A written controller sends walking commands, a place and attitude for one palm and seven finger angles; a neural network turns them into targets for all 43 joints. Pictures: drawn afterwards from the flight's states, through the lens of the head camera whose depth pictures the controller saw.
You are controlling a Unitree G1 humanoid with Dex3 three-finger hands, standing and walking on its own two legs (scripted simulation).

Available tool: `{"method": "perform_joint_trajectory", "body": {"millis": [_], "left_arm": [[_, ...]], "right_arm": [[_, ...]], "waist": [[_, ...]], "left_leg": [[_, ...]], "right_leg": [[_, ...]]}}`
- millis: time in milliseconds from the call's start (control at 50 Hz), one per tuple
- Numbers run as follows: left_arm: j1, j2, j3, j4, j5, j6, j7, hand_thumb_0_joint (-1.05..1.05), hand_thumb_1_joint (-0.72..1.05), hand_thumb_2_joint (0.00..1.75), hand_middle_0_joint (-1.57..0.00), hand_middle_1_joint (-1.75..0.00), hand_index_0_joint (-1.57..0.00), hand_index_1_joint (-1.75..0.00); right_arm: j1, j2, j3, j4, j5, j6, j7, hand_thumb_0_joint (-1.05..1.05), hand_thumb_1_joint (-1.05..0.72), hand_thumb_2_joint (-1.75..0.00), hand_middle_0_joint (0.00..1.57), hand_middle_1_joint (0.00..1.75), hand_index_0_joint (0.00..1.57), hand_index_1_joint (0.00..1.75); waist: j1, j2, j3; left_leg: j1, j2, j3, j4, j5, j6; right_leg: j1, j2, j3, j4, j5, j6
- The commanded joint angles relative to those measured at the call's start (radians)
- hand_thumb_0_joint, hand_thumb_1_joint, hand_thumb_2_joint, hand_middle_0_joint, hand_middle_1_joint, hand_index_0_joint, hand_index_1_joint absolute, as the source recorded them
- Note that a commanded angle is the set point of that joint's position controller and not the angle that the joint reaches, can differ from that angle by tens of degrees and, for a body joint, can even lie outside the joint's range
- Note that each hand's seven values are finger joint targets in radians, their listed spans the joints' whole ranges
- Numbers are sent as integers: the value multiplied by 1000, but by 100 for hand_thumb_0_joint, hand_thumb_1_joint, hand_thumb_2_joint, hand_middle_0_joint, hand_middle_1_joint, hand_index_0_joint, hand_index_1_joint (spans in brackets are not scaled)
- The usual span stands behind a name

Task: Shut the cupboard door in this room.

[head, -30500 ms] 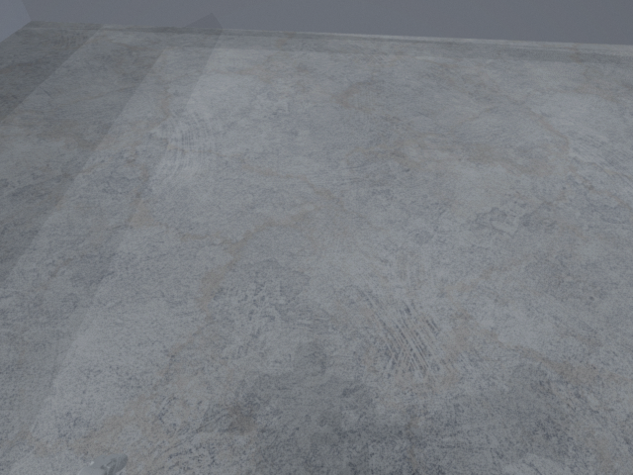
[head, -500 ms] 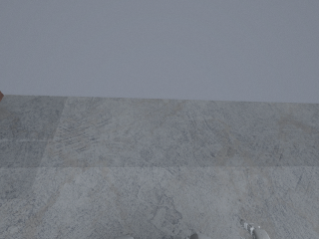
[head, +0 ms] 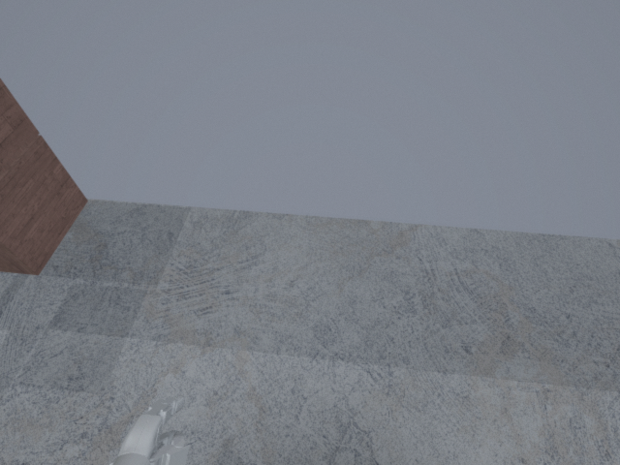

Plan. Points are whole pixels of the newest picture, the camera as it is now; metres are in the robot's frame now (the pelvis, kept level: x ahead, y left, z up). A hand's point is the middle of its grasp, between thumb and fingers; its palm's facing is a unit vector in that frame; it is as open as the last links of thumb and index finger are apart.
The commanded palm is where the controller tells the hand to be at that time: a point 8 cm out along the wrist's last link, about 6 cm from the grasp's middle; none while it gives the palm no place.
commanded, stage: walk to a spot facing it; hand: left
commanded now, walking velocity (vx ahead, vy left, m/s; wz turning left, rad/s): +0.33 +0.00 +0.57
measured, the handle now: out of the picture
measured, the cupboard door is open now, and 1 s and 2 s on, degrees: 90 90 90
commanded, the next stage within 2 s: turn to face it in 1.32 s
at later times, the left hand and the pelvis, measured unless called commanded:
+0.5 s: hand out of the picture +0.02 +0.20 -0.17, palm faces +0.37 -0.90 -0.20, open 7.4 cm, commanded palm none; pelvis +0.19 +0.06 -0.02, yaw +18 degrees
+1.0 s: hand (150, 265) +0.50 +0.32 -0.15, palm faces +0.25 -0.95 -0.19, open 7.4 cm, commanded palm none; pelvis +0.42 +0.11 +0.00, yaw +19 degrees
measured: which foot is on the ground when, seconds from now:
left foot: up 0.00-0.44, down 0.46-1.00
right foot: down 0.00-0.44, up 0.46-1.00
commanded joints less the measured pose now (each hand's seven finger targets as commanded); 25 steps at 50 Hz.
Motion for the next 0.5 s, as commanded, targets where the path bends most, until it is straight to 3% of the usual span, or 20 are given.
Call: {"method": "perform_joint_trajectory", "body": {"millis": [0, 20, 60, 80, 120, 160, 240, 280, 320, 360, 380, 400, 420, 440, 460, 480], "left_arm": [[229, 247, 69, -1, -9, -15, 44, 0, 90, 90, -20, -30, -20, -30], [196, 215, 64, -1, -7, -23, 43, 0, 90, 90, -20, -30, -20, -30], [154, 137, 41, 11, -9, -38, 39, 0, 90, 90, -20, -30, -20, -30], [166, 122, 36, 24, -8, -42, 38, 0, 90, 90, -20, -30, -20, -30], [214, 101, 32, 47, -5, -52, 38, 0, 90, 90, -20, -30, -20, -30], [256, 90, 27, 71, -2, -57, 40, 0, 90, 90, -20, -30, -20, -30], [310, 91, 22, 102, 5, -61, 47, 0, 90, 90, -20, -30, -20, -30], [346, 105, 22, 122, 6, -61, 48, 0, 90, 90, -20, -30, -20, -30], [380, 133, 22, 138, 5, -58, 48, 0, 90, 90, -20, -30, -20, -30], [373, 172, 26, 147, 1, -57, 47, 0, 90, 90, -20, -30, -20, -30], [361, 186, 25, 153, -2, -55, 46, 0, 90, 90, -20, -30, -20, -30], [331, 203, 27, 144, -8, -56, 44, 0, 90, 90, -20, -30, -20, -30], [337, 174, 27, 124, -18, -57, 31, 0, 90, 90, -20, -30, -20, -30], [351, 107, 12, 90, -28, -57, 18, 0, 90, 90, -20, -30, -20, -30], [276, 130, 15, 72, -27, -50, 30, 0, 90, 90, -20, -30, -20, -30], [215, 132, 18, 72, -30, -42, 35, 0, 90, 90, -20, -30, -20, -30]], "right_arm": [[-158, -133, -41, -160, -3, -47, 5, 0, -90, -90, 20, 30, 20, 30], [-177, -117, -39, -138, -6, -40, 15, 0, -90, -90, 20, 30, 20, 30], [-161, -89, -37, -108, -11, -23, 33, 0, -90, -90, 20, 30, 20, 30], [-141, -64, -35, -97, -8, -18, 37, 0, -90, -90, 20, 30, 20, 30], [-158, -56, -29, -99, -5, -11, 40, 0, -90, -90, 20, 30, 20, 30], [-202, -53, -25, -114, -6, -6, 42, 0, -90, -90, 20, 30, 20, 30], [-340, -29, 1, -160, -5, -9, 52, 0, -90, -90, 20, 30, 20, 30], [-426, -18, 14, -182, -4, -18, 59, 0, -90, -90, 20, 30, 20, 30], [-456, -23, 26, -193, -6, -28, 59, 0, -90, -90, 20, 30, 20, 30], [-375, -47, 23, -170, -9, -39, 46, 0, -90, -90, 20, 30, 20, 30], [-287, -72, 14, -147, -12, -44, 37, 0, -90, -90, 20, 30, 20, 30], [-134, -122, -3, -109, -16, -49, 28, 0, -90, -90, 20, 30, 20, 30], [5, -231, -29, -78, -24, -52, 15, 0, -90, -90, 20, 30, 20, 30], [85, -339, -58, -58, -16, -60, 0, 0, -90, -90, 20, 30, 20, 30], [88, -345, -59, -46, 14, -53, -7, 0, -90, -90, 20, 30, 20, 30], [8, -302, -51, -66, 14, -55, -13, 0, -90, -90, 20, 30, 20, 30]], "waist": [[145, -204, -57], [135, -224, 2], [86, -156, 64], [73, -153, 58], [74, -188, 55], [77, -214, 65], [94, -191, 109], [122, -170, 126], [132, -171, 100], [89, -183, 16], [46, -186, -48], [-37, -148, -155], [-97, -11, -298], [-103, 214, -397], [-99, 103, -399], [-64, 9, -287]], "left_leg": [[-520, 113, 79, 507, -97, -18], [-503, 143, 95, 563, -26, -22], [-458, 171, 112, 593, 110, -36], [-443, 164, 123, 593, 145, -40], [-474, 162, 150, 587, 198, -55], [-501, 168, 172, 559, 224, -61], [-479, 175, 232, 360, 253, -52], [-434, 169, 267, 202, 252, -39], [-365, 131, 308, 101, 232, -14], [-220, 76, 347, 43, 185, 21], [-82, 47, 354, 6, 165, 41], [146, 42, 333, -83, 233, 62], [462, 204, 141, -82, 356, 118], [704, 501, -298, -106, 680, 254], [684, 534, -297, -174, 780, 291], [512, 510, -215, -224, 686, 261]], "right_leg": [[403, -477, 479, -362, -398, -152], [303, -442, 451, -381, -434, -133], [202, -354, 213, -371, -217, -88], [205, -318, 129, -355, -111, -75], [256, -286, 15, -332, 101, -67], [283, -274, -49, -324, 237, -68], [299, -265, -141, -322, 420, -80], [327, -276, -158, -305, 480, -91], [379, -286, -171, -261, 623, -97], [422, -302, -192, -128, 852, -99], [400, -307, -205, 10, 939, -87], [315, -293, -228, 228, 879, -57], [71, -211, -223, 503, 490, -20], [-274, -45, -144, 815, -321, 14], [-329, -63, -7, 901, -324, -9], [-331, -106, 7, 924, -251, -4]]}}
